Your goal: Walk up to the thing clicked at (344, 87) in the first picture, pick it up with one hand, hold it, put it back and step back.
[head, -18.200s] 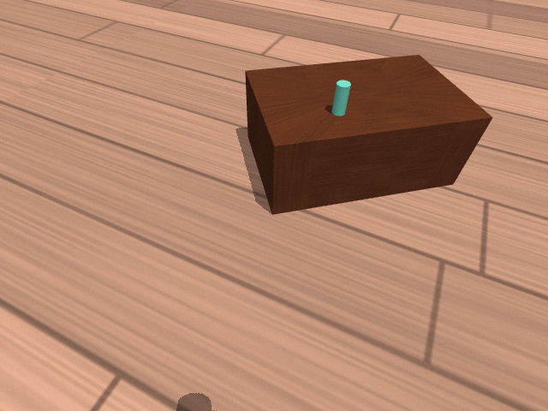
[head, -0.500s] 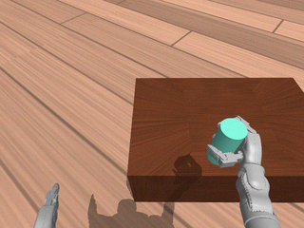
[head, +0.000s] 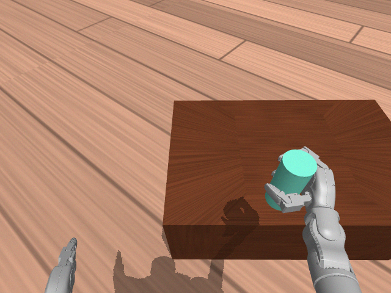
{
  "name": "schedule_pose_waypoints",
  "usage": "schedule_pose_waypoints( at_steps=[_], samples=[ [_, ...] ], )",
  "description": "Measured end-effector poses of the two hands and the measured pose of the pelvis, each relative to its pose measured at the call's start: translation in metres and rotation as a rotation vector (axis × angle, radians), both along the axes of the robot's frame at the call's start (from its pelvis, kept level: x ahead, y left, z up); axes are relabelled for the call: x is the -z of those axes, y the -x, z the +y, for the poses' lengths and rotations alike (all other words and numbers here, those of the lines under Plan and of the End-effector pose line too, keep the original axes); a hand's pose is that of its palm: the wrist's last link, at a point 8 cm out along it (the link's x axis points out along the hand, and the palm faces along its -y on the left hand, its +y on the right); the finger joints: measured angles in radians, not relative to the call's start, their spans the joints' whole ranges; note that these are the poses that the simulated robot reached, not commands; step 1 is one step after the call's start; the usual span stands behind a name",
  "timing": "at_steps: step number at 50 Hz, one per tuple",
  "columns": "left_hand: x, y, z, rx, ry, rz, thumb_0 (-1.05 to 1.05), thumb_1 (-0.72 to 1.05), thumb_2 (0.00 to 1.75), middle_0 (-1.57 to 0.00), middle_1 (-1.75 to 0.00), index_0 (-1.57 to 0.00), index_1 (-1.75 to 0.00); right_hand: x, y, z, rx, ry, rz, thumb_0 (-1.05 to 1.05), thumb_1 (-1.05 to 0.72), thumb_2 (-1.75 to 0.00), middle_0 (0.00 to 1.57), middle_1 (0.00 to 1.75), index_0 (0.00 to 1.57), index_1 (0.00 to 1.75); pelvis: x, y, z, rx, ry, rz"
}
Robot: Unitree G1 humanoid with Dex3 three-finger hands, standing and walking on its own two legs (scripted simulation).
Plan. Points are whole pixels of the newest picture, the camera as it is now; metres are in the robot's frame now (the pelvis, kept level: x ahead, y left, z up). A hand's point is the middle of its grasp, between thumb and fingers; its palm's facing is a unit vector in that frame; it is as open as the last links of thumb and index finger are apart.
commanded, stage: hold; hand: right
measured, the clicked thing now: (287, 182) +0.35 -0.17 +0.05
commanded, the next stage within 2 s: crouch in 1.04 s
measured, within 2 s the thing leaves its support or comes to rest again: neither
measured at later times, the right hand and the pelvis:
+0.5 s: hand (285, 182) +0.35 -0.16 +0.05, palm faces +0.16 +0.99 +0.00, open 9.0 cm; pelvis +0.00 +0.01 +0.00, yaw +0 degrees
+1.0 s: hand (286, 182) +0.34 -0.16 +0.05, palm faces +0.15 +0.99 -0.01, open 8.9 cm; pelvis +0.00 +0.01 +0.00, yaw +0 degrees
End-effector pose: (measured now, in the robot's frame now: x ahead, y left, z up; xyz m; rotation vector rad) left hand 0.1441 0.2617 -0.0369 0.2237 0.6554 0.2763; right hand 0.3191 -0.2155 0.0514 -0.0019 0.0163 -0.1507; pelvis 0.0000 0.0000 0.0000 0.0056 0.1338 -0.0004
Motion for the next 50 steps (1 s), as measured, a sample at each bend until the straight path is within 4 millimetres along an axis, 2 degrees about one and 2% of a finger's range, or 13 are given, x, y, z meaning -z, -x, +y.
schedule_pose_waypoints(
  at_steps=[7, 14, 20, 31, 37, 44, 50],
  samples=[
    [0.000, 0.005, 0.001, 0.008, -0.009, 0.010, -0.01, -0.52, 0.05, -0.05, -0.06, -0.06, -0.05, 0.009, 0.006, 0.005, 0.004, -0.005, 0.013, -0.02, 0.33, -1.12, 0.79, 1.16, 0.81, 1.17, 0.000, 0.000, 0.002, -0.005, 0.001, 0.003],
    [0.004, -0.002, -0.004, 0.021, 0.015, 0.003, -0.01, -0.53, 0.05, -0.05, -0.06, -0.06, -0.05, -0.006, 0.011, 0.001, 0.027, 0.024, -0.039, -0.02, 0.33, -1.13, 0.78, 1.17, 0.80, 1.17, 0.000, -0.001, 0.004, 0.001, 0.000, -0.003],
    [-0.001, -0.006, 0.001, 0.014, 0.010, -0.025, -0.01, -0.53, 0.05, -0.05, -0.06, -0.06, -0.05, -0.014, 0.006, 0.000, 0.022, 0.021, -0.049, -0.02, 0.34, -1.13, 0.78, 1.17, 0.80, 1.17, -0.001, -0.002, 0.005, 0.005, 0.002, -0.011],
    [-0.001, 0.004, 0.010, 0.005, -0.017, 0.003, -0.01, -0.52, 0.04, -0.05, -0.06, -0.06, -0.05, 0.015, 0.008, 0.010, -0.004, -0.009, 0.030, -0.02, 0.33, -1.13, 0.79, 1.16, 0.81, 1.16, 0.001, 0.001, 0.007, -0.004, 0.006, 0.004],
    [0.001, 0.001, 0.004, 0.013, -0.007, 0.003, -0.01, -0.52, 0.05, -0.05, -0.06, -0.06, -0.05, 0.005, 0.015, 0.006, 0.022, 0.012, -0.018, -0.02, 0.33, -1.13, 0.79, 1.16, 0.81, 1.16, 0.002, -0.002, 0.007, -0.003, 0.004, 0.003],
    [0.001, -0.009, -0.004, 0.027, 0.019, -0.020, -0.01, -0.52, 0.05, -0.05, -0.06, -0.06, -0.05, -0.014, 0.010, -0.003, 0.036, 0.033, -0.064, -0.02, 0.33, -1.14, 0.78, 1.16, 0.80, 1.17, 0.001, -0.003, 0.006, 0.005, 0.003, -0.004],
    [-0.001, -0.006, 0.002, 0.016, 0.012, -0.023, -0.01, -0.52, 0.05, -0.06, -0.06, -0.06, -0.05, -0.002, 0.004, 0.002, 0.005, 0.008, -0.001, -0.02, 0.32, -1.14, 0.78, 1.16, 0.80, 1.16, 0.000, -0.003, 0.006, 0.005, 0.006, 0.002]
  ],
)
